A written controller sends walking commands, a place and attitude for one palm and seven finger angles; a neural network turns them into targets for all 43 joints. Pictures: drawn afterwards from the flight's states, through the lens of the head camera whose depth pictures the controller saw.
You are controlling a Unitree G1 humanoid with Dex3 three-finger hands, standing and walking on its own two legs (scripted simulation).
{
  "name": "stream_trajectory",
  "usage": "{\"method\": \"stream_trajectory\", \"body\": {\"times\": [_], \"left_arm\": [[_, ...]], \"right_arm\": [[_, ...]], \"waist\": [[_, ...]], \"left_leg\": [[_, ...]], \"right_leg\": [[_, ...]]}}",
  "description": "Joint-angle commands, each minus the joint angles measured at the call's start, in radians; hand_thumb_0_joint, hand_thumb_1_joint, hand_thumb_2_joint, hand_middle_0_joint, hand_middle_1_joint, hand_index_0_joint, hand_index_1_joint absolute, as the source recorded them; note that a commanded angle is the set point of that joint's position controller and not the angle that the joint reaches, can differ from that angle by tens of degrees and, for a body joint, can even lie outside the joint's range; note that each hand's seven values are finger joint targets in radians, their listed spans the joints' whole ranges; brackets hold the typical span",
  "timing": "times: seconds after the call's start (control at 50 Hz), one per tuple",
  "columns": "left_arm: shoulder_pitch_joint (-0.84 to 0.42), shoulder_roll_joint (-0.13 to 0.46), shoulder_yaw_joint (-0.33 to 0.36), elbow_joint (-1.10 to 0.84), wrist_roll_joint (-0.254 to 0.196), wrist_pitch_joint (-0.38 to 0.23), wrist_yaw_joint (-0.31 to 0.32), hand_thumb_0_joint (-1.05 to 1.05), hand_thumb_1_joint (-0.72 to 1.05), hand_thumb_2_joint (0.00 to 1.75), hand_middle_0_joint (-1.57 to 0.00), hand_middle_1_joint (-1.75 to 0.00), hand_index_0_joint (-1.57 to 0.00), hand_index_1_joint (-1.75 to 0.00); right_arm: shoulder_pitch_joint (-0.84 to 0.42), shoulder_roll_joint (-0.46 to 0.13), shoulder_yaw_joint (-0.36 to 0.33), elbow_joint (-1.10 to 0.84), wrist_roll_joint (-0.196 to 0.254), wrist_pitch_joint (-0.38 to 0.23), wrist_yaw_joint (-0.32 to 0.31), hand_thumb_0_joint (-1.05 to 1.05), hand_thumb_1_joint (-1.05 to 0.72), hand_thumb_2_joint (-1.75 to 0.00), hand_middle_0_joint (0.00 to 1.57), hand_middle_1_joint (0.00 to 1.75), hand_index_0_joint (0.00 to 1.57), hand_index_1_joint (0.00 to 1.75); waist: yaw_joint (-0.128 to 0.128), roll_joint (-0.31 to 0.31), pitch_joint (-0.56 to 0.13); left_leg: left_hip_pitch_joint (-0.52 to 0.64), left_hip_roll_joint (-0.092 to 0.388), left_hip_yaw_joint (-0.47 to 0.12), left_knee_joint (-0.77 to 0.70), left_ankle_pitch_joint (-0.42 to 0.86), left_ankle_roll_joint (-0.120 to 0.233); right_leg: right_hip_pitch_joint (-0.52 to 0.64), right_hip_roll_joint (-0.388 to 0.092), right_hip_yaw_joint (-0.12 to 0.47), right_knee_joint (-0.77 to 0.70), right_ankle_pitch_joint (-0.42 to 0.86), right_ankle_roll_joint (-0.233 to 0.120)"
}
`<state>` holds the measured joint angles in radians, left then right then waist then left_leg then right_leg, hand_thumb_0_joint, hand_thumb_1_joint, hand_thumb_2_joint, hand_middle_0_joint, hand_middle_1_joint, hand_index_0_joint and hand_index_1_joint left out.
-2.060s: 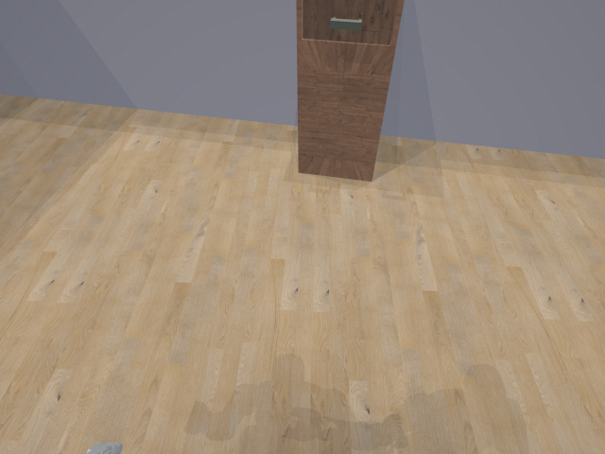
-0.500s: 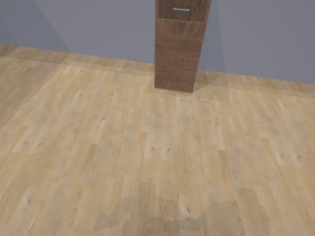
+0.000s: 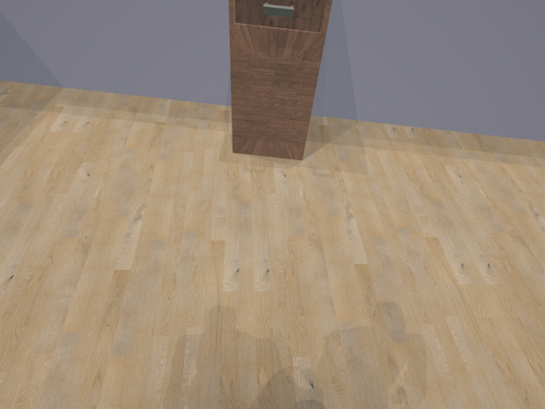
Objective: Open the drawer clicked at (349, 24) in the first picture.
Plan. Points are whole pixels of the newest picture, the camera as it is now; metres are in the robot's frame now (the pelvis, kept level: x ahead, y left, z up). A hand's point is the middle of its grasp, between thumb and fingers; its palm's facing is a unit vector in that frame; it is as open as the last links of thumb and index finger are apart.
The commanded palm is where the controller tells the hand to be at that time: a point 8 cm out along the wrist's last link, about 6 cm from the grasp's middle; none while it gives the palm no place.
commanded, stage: walk to a spot facing it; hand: left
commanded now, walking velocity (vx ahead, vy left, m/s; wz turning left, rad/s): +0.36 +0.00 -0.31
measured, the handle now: (278, 8) +1.43 +0.09 +0.01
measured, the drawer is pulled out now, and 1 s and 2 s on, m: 0.00 0.00 0.00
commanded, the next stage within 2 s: turn to face it in 1.16 s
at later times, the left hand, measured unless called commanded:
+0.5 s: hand (222, 284) +0.38 +0.13 -0.17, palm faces -0.17 -0.97 -0.18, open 7.4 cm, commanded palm none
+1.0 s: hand (207, 239) +0.48 +0.18 -0.16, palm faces -0.21 -0.97 -0.14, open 7.4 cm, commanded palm none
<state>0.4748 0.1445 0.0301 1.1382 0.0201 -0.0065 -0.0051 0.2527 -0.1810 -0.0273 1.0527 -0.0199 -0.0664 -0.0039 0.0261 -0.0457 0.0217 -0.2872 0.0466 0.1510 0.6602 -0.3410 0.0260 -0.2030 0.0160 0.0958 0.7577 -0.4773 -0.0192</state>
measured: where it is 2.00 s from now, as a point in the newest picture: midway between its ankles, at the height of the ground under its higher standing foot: (303, 296)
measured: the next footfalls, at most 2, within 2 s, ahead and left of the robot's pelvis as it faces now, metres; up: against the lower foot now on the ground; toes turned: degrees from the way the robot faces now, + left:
right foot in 0.42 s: +0.33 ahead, -0.13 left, +0.00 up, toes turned -16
left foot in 0.80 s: +0.50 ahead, +0.09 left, +0.00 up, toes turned -1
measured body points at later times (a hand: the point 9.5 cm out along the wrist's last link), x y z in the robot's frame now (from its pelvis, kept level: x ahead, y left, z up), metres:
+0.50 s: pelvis +0.23 -0.03 -0.01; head +0.25 -0.03 +0.44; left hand +0.38 +0.18 -0.15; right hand +0.07 -0.21 -0.15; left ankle +0.08 +0.10 -0.62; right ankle +0.29 -0.11 -0.72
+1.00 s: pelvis +0.44 +0.01 +0.02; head +0.45 +0.03 +0.47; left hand +0.49 +0.23 -0.15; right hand +0.42 -0.23 -0.12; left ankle +0.46 +0.09 -0.72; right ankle +0.38 -0.12 -0.62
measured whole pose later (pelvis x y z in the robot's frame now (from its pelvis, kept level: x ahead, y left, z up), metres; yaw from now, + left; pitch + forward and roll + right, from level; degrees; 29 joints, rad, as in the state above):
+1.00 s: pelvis +0.44 +0.01 +0.02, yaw -16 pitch -1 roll -1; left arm 0.33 0.18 0.07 1.09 0.03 0.00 -0.02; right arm 0.28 -0.14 -0.05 1.04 -0.03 -0.09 -0.03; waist 0.02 -0.04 0.01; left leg -0.17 0.08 0.26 0.46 -0.27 0.03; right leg -0.50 -0.07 -0.04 1.20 -0.27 -0.02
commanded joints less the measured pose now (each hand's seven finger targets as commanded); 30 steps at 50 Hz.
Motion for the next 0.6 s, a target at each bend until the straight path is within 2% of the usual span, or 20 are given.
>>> {"method": "stream_trajectory", "body": {"times": [0.0, 0.02, 0.06, 0.08, 0.14, 0.2, 0.24, 0.28, 0.32, 0.34, 0.36, 0.38, 0.4, 0.42, 0.44, 0.46, 0.48, 0.52, 0.56, 0.58], "left_arm": [[-0.227, 0.094, 0.037, -0.145, 0.008, -0.038, 0.001, 0.00, 0.90, 0.90, -0.20, -0.30, -0.20, -0.30], [-0.207, 0.089, 0.035, -0.129, 0.012, -0.032, -0.008, 0.00, 0.90, 0.90, -0.20, -0.30, -0.20, -0.30], [-0.161, 0.046, 0.033, -0.116, 0.016, -0.015, -0.015, 0.00, 0.90, 0.90, -0.20, -0.30, -0.20, -0.30], [-0.157, 0.039, 0.033, -0.117, 0.013, -0.008, -0.018, 0.00, 0.90, 0.90, -0.20, -0.30, -0.20, -0.30], [-0.232, 0.028, 0.030, -0.152, 0.015, 0.000, -0.029, 0.00, 0.90, 0.90, -0.20, -0.30, -0.20, -0.30], [-0.343, 0.020, 0.019, -0.197, 0.009, -0.003, -0.033, 0.00, 0.90, 0.90, -0.20, -0.30, -0.20, -0.30], [-0.394, 0.021, 0.018, -0.211, 0.007, -0.008, -0.031, 0.00, 0.90, 0.90, -0.20, -0.30, -0.20, -0.30], [-0.370, 0.039, 0.023, -0.205, 0.008, -0.011, -0.027, 0.00, 0.90, 0.90, -0.20, -0.30, -0.20, -0.30], [-0.251, 0.071, 0.033, -0.174, 0.012, -0.015, -0.020, 0.00, 0.90, 0.90, -0.20, -0.30, -0.20, -0.30], [-0.146, 0.096, 0.042, -0.142, 0.016, -0.023, -0.016, 0.00, 0.90, 0.90, -0.20, -0.30, -0.20, -0.30], [-0.020, 0.152, 0.059, -0.105, 0.021, -0.036, -0.010, 0.00, 0.90, 0.90, -0.20, -0.30, -0.20, -0.30], [0.065, 0.261, 0.084, -0.085, 0.019, -0.047, 0.002, 0.00, 0.90, 0.90, -0.20, -0.30, -0.20, -0.30], [0.090, 0.312, 0.089, -0.079, -0.007, -0.045, 0.005, 0.00, 0.90, 0.90, -0.20, -0.30, -0.20, -0.30], [-0.001, 0.290, 0.087, -0.107, -0.014, -0.044, 0.011, 0.00, 0.90, 0.90, -0.20, -0.30, -0.20, -0.30], [-0.095, 0.252, 0.075, -0.132, -0.011, -0.045, 0.013, 0.00, 0.90, 0.90, -0.20, -0.30, -0.20, -0.30], [-0.159, 0.197, 0.058, -0.142, -0.009, -0.050, 0.018, 0.00, 0.90, 0.90, -0.20, -0.30, -0.20, -0.30], [-0.196, 0.164, 0.046, -0.147, -0.004, -0.055, 0.021, 0.00, 0.90, 0.90, -0.20, -0.30, -0.20, -0.30], [-0.229, 0.152, 0.042, -0.141, 0.007, -0.063, 0.022, 0.00, 0.90, 0.90, -0.20, -0.30, -0.20, -0.30], [-0.235, 0.141, 0.045, -0.145, 0.006, -0.064, 0.016, 0.00, 0.90, 0.90, -0.20, -0.30, -0.20, -0.30], [-0.234, 0.146, 0.045, -0.144, 0.006, -0.063, 0.014, 0.00, 0.90, 0.90, -0.20, -0.30, -0.20, -0.30]], "right_arm": [[0.264, -0.141, -0.038, 0.025, -0.003, -0.010, -0.025, 0.00, -0.90, -0.90, 0.20, 0.30, 0.20, 0.30], [0.219, -0.102, -0.027, 0.016, -0.002, -0.019, -0.025, 0.00, -0.90, -0.90, 0.20, 0.30, 0.20, 0.30], [0.207, -0.073, -0.019, 0.021, -0.002, -0.034, -0.031, 0.00, -0.90, -0.90, 0.20, 0.30, 0.20, 0.30], [0.211, -0.069, -0.019, 0.029, -0.001, -0.037, -0.031, 0.00, -0.90, -0.90, 0.20, 0.30, 0.20, 0.30], [0.250, -0.052, -0.016, 0.052, 0.000, -0.041, -0.034, 0.00, -0.90, -0.90, 0.20, 0.30, 0.20, 0.30], [0.269, -0.050, -0.016, 0.071, -0.004, -0.038, -0.035, 0.00, -0.90, -0.90, 0.20, 0.30, 0.20, 0.30], [0.300, -0.050, -0.017, 0.092, -0.003, -0.031, -0.036, 0.00, -0.90, -0.90, 0.20, 0.30, 0.20, 0.30], [0.299, -0.071, -0.022, 0.099, -0.002, -0.025, -0.037, 0.00, -0.90, -0.90, 0.20, 0.30, 0.20, 0.30], [0.268, -0.102, -0.031, 0.098, -0.002, -0.021, -0.035, 0.00, -0.90, -0.90, 0.20, 0.30, 0.20, 0.30], [0.239, -0.118, -0.033, 0.091, 0.000, -0.019, -0.035, 0.00, -0.90, -0.90, 0.20, 0.30, 0.20, 0.30], [0.226, -0.108, -0.031, 0.082, 0.006, -0.018, -0.028, 0.00, -0.90, -0.90, 0.20, 0.30, 0.20, 0.30], [0.277, -0.036, -0.020, 0.063, 0.024, -0.021, -0.017, 0.00, -0.90, -0.90, 0.20, 0.30, 0.20, 0.30], [0.235, -0.022, -0.021, 0.031, 0.027, -0.025, -0.021, 0.00, -0.90, -0.90, 0.20, 0.30, 0.20, 0.30], [0.179, -0.042, -0.029, 0.009, 0.022, -0.020, -0.018, 0.00, -0.90, -0.90, 0.20, 0.30, 0.20, 0.30], [0.158, -0.035, -0.030, 0.006, 0.013, -0.011, -0.015, 0.00, -0.90, -0.90, 0.20, 0.30, 0.20, 0.30], [0.142, -0.036, -0.028, 0.012, 0.001, 0.003, -0.012, 0.00, -0.90, -0.90, 0.20, 0.30, 0.20, 0.30], [0.157, -0.018, -0.026, 0.019, -0.006, 0.016, -0.010, 0.00, -0.90, -0.90, 0.20, 0.30, 0.20, 0.30], [0.223, 0.007, -0.025, 0.034, -0.007, 0.034, -0.004, 0.00, -0.90, -0.90, 0.20, 0.30, 0.20, 0.30], [0.209, 0.022, -0.027, 0.016, -0.007, 0.047, 0.002, 0.00, -0.90, -0.90, 0.20, 0.30, 0.20, 0.30], [0.183, 0.022, -0.026, 0.000, -0.007, 0.047, 0.007, 0.00, -0.90, -0.90, 0.20, 0.30, 0.20, 0.30]], "waist": [[-0.124, 0.114, 0.148], [-0.088, 0.052, 0.164], [-0.047, 0.124, 0.138], [-0.038, 0.140, 0.124], [-0.037, 0.141, 0.140], [-0.050, 0.174, 0.174], [-0.063, 0.165, 0.176], [-0.039, 0.164, 0.149], [0.023, 0.183, 0.060], [0.076, 0.187, 0.006], [0.136, 0.142, -0.068], [0.142, -0.069, -0.191], [0.120, -0.105, -0.223], [0.103, -0.042, -0.149], [0.054, -0.046, -0.063], [0.018, 0.011, 0.008], [-0.020, 0.038, 0.037], [-0.077, 0.014, 0.019], [-0.086, -0.019, 0.042], [-0.081, -0.041, 0.051]], "left_leg": [[0.244, 0.427, -0.520, -0.482, -0.060, 0.154], [0.208, 0.394, -0.421, -0.477, 0.044, 0.135], [0.210, 0.311, -0.215, -0.453, 0.275, 0.093], [0.214, 0.286, -0.141, -0.450, 0.320, 0.093], [0.257, 0.242, -0.045, -0.466, 0.461, 0.075], [0.270, 0.219, 0.034, -0.471, 0.577, 0.065], [0.285, 0.223, 0.050, -0.458, 0.693, 0.066], [0.312, 0.239, 0.072, -0.383, 0.900, 0.065], [0.343, 0.245, 0.092, -0.218, 1.076, 0.055], [0.308, 0.234, 0.101, -0.067, 1.062, 0.041], [0.158, 0.206, 0.101, 0.173, 0.870, 0.014], [-0.133, 0.083, 0.087, 0.535, 0.178, -0.019], [-0.278, -0.001, -0.019, 0.791, -0.225, -0.021], [-0.301, 0.055, -0.122, 0.820, -0.134, -0.007], [-0.324, 0.099, -0.140, 0.808, -0.062, -0.015], [-0.290, 0.135, -0.150, 0.747, -0.018, -0.020], [-0.243, 0.149, -0.144, 0.678, -0.005, -0.026], [-0.173, 0.153, -0.119, 0.548, 0.000, -0.043], [-0.145, 0.149, -0.082, 0.417, 0.056, -0.061], [-0.139, 0.148, -0.074, 0.344, 0.075, -0.065]], "right_leg": [[-0.561, -0.086, -0.054, 0.497, 0.054, -0.024], [-0.547, -0.113, -0.059, 0.490, 0.109, -0.016], [-0.509, -0.118, -0.086, 0.470, 0.178, 0.002], [-0.502, -0.120, -0.097, 0.448, 0.206, 0.006], [-0.539, -0.112, -0.161, 0.324, 0.276, 0.010], [-0.464, -0.095, -0.237, 0.052, 0.334, 0.000], [-0.393, -0.058, -0.266, -0.038, 0.345, -0.019], [-0.301, -0.019, -0.288, -0.063, 0.326, -0.050], [-0.157, 0.021, -0.305, -0.085, 0.281, -0.082], [-0.015, 0.029, -0.304, -0.130, 0.289, -0.094], [0.227, -0.023, -0.237, -0.202, 0.357, -0.115], [0.470, -0.307, 0.153, -0.257, 0.400, -0.226], [0.476, -0.466, 0.439, -0.403, 0.524, -0.319], [0.332, -0.450, 0.388, -0.457, 0.414, -0.301], [0.191, -0.427, 0.332, -0.489, 0.288, -0.268], [0.043, -0.386, 0.234, -0.513, 0.231, -0.231], [-0.073, -0.344, 0.155, -0.530, 0.224, -0.201], [-0.160, -0.296, 0.043, -0.546, 0.235, -0.176], [-0.236, -0.247, -0.024, -0.572, 0.193, -0.163], [-0.240, -0.238, -0.022, -0.583, 0.151, -0.164]]}}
